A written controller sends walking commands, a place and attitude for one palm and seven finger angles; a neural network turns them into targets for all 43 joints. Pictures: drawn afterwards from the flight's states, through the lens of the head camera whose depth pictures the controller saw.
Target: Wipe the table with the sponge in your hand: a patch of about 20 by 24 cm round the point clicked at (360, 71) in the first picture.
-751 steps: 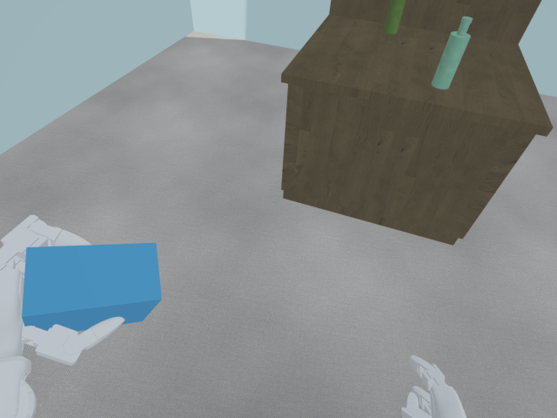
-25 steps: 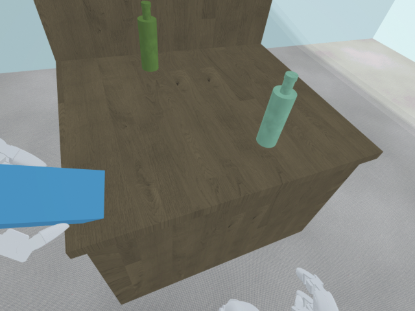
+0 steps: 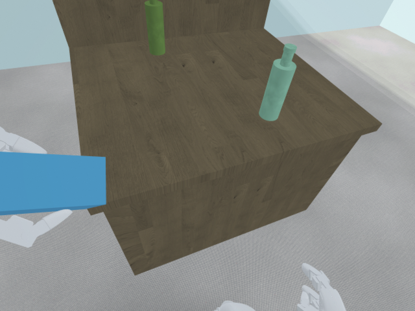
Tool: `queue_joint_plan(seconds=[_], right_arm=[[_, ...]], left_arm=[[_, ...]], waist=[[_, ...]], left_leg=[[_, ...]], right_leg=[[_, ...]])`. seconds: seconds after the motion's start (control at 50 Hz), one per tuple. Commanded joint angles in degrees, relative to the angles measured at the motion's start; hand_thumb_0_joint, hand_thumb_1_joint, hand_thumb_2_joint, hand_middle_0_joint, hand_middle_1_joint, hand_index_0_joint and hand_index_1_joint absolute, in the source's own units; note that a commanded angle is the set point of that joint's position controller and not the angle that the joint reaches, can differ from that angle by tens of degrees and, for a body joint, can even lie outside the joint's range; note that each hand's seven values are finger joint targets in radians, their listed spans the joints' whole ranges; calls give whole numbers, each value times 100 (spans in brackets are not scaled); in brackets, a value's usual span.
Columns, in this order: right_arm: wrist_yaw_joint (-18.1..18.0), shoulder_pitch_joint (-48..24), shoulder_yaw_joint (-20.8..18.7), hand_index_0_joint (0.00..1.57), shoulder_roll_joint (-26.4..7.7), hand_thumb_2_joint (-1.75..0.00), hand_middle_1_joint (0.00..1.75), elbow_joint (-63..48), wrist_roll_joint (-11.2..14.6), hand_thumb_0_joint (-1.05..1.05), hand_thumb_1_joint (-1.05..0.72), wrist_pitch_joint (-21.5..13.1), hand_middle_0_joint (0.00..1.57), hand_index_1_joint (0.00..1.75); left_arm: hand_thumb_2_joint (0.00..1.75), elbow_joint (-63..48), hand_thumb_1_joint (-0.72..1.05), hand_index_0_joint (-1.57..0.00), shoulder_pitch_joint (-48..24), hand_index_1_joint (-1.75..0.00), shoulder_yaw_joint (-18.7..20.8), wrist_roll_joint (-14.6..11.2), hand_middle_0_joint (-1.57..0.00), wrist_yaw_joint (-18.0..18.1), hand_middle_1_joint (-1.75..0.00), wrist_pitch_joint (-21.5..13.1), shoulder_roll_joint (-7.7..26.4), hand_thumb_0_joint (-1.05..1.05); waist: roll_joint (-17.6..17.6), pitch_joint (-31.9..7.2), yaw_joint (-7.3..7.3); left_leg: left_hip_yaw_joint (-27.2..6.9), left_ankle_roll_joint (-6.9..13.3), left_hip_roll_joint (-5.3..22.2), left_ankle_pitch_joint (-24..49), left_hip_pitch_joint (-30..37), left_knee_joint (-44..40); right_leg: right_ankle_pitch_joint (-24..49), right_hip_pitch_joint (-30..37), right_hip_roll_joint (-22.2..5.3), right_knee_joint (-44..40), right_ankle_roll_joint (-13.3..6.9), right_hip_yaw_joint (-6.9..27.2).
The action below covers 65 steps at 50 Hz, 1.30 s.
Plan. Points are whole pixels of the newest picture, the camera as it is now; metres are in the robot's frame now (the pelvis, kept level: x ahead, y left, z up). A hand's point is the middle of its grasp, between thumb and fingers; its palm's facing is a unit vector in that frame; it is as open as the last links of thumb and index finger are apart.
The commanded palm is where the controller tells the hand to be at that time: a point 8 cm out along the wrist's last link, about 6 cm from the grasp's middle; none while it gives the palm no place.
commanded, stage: come to a stop and stand still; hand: left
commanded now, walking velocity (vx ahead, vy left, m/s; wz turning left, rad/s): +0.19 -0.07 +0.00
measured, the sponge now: (64, 185) +0.25 +0.21 +0.17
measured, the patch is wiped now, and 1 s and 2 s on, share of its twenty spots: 0.00 0.00 0.00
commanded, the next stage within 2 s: look again from close up in 1.02 s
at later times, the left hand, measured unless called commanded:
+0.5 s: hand out of the picture +0.12 +0.24 +0.22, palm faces +0.41 -0.83 -0.37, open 10.6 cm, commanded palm +0.03 +0.30 +0.22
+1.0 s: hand out of the picture +0.01 +0.24 +0.21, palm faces +0.43 -0.78 -0.46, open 10.6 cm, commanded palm -0.06 +0.28 +0.22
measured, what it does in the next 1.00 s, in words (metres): walks backwards: left foot, then right foot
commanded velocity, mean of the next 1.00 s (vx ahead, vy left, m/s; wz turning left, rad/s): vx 0.18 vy -0.03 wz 0.00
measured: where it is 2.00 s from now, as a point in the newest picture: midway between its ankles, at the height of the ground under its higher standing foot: outside the picture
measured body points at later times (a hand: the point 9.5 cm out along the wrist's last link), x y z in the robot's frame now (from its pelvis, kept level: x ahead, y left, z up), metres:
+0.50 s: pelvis -0.11 +0.01 +0.00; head -0.10 +0.02 +0.45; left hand +0.09 +0.29 +0.24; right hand +0.06 -0.22 -0.08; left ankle -0.15 +0.13 -0.63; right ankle -0.03 -0.03 -0.70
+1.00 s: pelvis -0.19 -0.01 +0.01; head -0.19 -0.01 +0.46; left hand -0.02 +0.28 +0.24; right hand -0.03 -0.23 -0.08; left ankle -0.23 +0.12 -0.60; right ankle -0.13 -0.03 -0.70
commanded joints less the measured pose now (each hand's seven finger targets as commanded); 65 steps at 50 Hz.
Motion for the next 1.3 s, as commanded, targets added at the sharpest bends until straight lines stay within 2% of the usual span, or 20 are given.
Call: queue_joint_plan(seconds=[0.0,0.04,0.1,0.2,0.28,0.32,0.38,0.42,0.48,0.62,0.68,0.72,0.74,0.84,0.88,0.92,1.12,1.16,1.22,1.28], right_arm=[[-6,-472,-436,20,-1181,-90,30,-874,178,0,-90,-175,20,30],[16,-412,-533,20,-1234,-90,30,-886,174,0,-90,-68,20,30],[180,-532,-275,20,-818,-90,30,-710,203,0,-90,263,20,30],[2,-353,-263,20,-882,-90,30,-688,93,0,-90,-144,20,30],[-166,-495,-228,20,-679,-90,30,-488,-13,0,-90,-496,20,30],[-152,-667,-149,20,-681,-90,30,-544,-53,0,-90,-482,20,30],[95,-455,-407,20,-1033,-90,30,-493,260,0,-90,-136,20,30],[-45,-525,-429,20,-1114,-90,30,-739,181,0,-90,-220,20,30],[127,-408,-473,20,-975,-90,30,-724,219,0,-90,132,20,30],[-52,-311,-218,20,-814,-90,30,-738,107,0,-90,-189,20,30],[-227,-206,-205,20,-820,-90,30,-498,37,0,-90,-497,20,30],[-269,-470,-97,20,-593,-90,30,-401,-37,0,-90,-615,20,30],[-196,-591,-80,20,-674,-90,30,-509,-7,0,-90,-562,20,30],[45,-466,-343,20,-1009,-90,30,-636,287,0,-90,-235,20,30],[-62,-588,-387,20,-916,-90,30,-820,234,0,-90,-101,20,30],[149,-535,-508,20,-1027,-90,30,-810,239,0,-90,92,20,30],[-307,-272,-89,20,-792,-90,30,-569,37,0,-90,-574,20,30],[-342,-324,-112,20,-796,-90,30,-600,116,0,-90,-663,20,30],[-167,-498,-147,20,-789,-90,30,-521,148,0,-90,-620,20,30],[-100,-712,-250,20,-976,-90,30,-499,186,0,-90,-473,20,30]], left_arm=[[130,-1088,10,-120,-297,-160,675,-337,-120,16,-160,-374,1064,0],[130,-1028,10,-120,262,-160,1079,-434,-120,-78,-160,-394,1134,0],[130,-897,10,-120,402,-160,1134,-404,-120,-166,-160,-269,1250,0],[130,-1729,10,-120,-446,-160,846,-326,-120,-36,-160,-264,1315,0],[130,-2127,10,-120,-1079,-160,403,-111,-120,213,-160,-387,1147,0],[130,-1814,10,-120,-1387,-160,537,-147,-120,238,-160,-432,1485,0],[130,-1108,10,-120,-1272,-160,-14,-86,-120,-45,-160,-252,522,0],[130,-984,10,-120,-603,-160,737,-340,-120,-5,-160,-199,1236,0],[130,-969,10,-120,325,-160,1183,-430,-120,-156,-160,-253,1294,0],[130,-1550,10,-120,-214,-160,738,-402,-120,2,-160,-183,1200,0],[130,-1679,10,-120,-601,-160,276,-222,-120,131,-160,-291,884,0],[130,-1901,10,-120,-1281,-160,99,-170,-120,267,-160,-354,1097,0],[130,-1520,10,-120,-1510,-160,245,-202,-120,232,-160,-293,1223,0],[130,-907,10,-120,-779,-160,388,-267,-120,-19,-160,-19,932,0],[130,-735,10,-120,64,-160,1059,-465,-120,-6,-160,-60,1340,0],[130,-1287,10,-120,371,-160,1004,-515,-120,-112,-160,-241,1179,0],[130,-946,10,-120,-340,-160,114,-280,-120,189,-160,-146,772,0],[130,-907,10,-120,-711,-160,-63,-281,-120,282,-160,-196,632,0],[130,-1094,10,-120,-967,-160,212,-229,-120,238,-160,-217,1007,0],[130,-991,10,-120,-501,-160,466,-216,-120,201,-160,-122,1060,0]], waist=[[-1478,-1318,147],[-1046,-836,198],[550,-712,-27],[234,-1260,198],[3066,-673,128],[3571,-391,55],[-275,-770,549],[-1244,-872,175],[254,-476,65],[333,-1358,268],[2067,-1054,243],[2774,-872,188],[2953,-237,56],[-740,-709,312],[-393,-531,202],[433,-329,179],[936,-1119,234],[1798,-1199,166],[1962,-221,111],[1203,300,266]], left_leg=[[-380,4,-342,378,-1335,3789],[-1264,-37,214,691,-1450,4202],[-731,-23,422,1203,-1052,4095],[-184,208,367,1086,211,-501],[182,303,977,4627,548,-3815],[-1051,500,1573,4606,-608,-1890],[-256,223,571,2945,-753,1515],[-469,-17,-350,338,-1062,3734],[-1057,-140,171,1107,-1344,4398],[30,251,184,676,448,-994],[341,412,748,3060,1076,-4215],[111,427,1280,5179,1064,-2810],[-1214,571,1653,4438,-67,-2290],[-171,232,55,1544,-718,2407],[-632,-29,-96,483,-1706,3783],[-1013,-179,158,1274,-2010,4030],[499,418,170,1202,1225,-2970],[-442,871,1396,2592,2014,-3093],[-2195,1448,2312,2335,903,-3112],[-1528,1174,2049,1186,-661,-3051]], right_leg=[[3227,1595,-1125,-2145,-680,1399],[504,-219,-1965,-2813,-1056,2801],[-436,-1501,-1611,-2530,-919,2082],[124,-868,-1086,-1415,-415,1348],[-517,-240,412,1894,220,-498],[-1012,498,-76,914,107,795],[1482,1912,-228,-1594,-245,436],[2553,817,-1070,-2439,-649,1825],[-996,-872,-1859,-3240,-1019,3351],[-697,-498,-872,-2275,-365,1720],[-172,45,336,699,110,224],[-939,-46,467,1313,246,8],[-791,177,80,980,181,639],[2002,1861,-455,-2771,-375,795],[794,847,-1718,-3269,-960,2955],[-1219,65,-1898,-3919,-169,3882],[-578,508,-377,-2292,407,1068],[-371,-71,256,315,804,275],[-364,-1339,-73,2224,536,1039],[158,-273,-381,1567,523,1082]])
